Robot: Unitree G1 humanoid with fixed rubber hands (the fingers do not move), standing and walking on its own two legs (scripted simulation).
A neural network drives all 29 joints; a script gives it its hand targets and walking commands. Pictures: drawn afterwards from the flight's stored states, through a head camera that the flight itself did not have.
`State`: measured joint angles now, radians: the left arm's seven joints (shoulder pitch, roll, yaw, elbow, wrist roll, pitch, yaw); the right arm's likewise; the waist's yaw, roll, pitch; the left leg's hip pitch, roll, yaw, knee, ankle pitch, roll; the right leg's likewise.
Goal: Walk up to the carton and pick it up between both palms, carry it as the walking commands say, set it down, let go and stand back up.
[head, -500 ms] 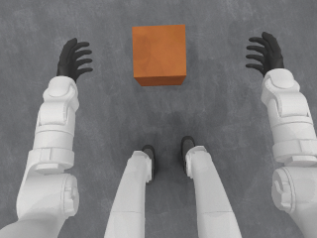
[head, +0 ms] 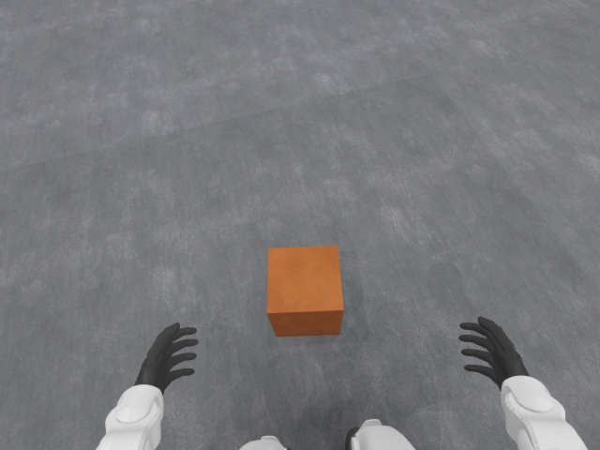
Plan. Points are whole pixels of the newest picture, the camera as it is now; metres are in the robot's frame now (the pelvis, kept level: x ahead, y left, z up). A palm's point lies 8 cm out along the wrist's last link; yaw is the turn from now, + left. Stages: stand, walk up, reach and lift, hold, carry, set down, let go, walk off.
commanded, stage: let go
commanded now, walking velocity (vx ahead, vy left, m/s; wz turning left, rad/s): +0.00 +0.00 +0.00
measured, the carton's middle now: (305, 293) +0.55 +0.04 -0.63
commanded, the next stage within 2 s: stand in 0.56 s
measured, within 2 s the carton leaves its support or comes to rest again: neither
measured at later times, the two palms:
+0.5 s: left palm (128, 417) +0.17 +0.25 -0.05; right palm (516, 403) +0.18 -0.24 -0.05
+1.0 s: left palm (108, 424) +0.16 +0.29 -0.08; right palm (510, 383) +0.20 -0.24 -0.06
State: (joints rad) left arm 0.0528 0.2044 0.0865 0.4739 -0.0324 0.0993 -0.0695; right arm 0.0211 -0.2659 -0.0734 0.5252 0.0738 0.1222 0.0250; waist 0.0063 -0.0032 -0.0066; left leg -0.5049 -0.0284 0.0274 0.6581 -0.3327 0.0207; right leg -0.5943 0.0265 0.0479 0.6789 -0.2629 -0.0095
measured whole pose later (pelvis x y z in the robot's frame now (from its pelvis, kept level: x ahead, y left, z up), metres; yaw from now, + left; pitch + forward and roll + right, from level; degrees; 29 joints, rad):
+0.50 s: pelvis +0.02 +0.01 +0.01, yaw +0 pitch -1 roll +0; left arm 0.26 0.20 0.06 0.42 -0.02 0.14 -0.07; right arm 0.20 -0.27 -0.05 0.49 0.07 0.14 0.06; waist 0.01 0.00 0.02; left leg -0.19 -0.03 0.02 0.54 -0.33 0.03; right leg -0.27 0.03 0.05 0.55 -0.26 -0.01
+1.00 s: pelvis +0.04 +0.02 +0.01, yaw +0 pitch +1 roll +0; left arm 0.23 0.28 0.06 0.69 0.02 0.01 -0.03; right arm 0.20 -0.27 -0.05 0.57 0.06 0.02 0.00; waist 0.01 0.01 -0.01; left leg -0.19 -0.03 0.02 0.54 -0.37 0.03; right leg -0.27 0.03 0.05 0.55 -0.29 0.00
